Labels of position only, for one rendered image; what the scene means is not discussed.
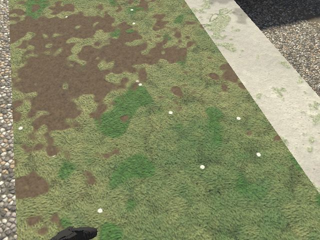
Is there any left robot hand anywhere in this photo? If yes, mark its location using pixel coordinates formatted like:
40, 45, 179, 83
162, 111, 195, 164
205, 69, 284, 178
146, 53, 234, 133
48, 226, 98, 240

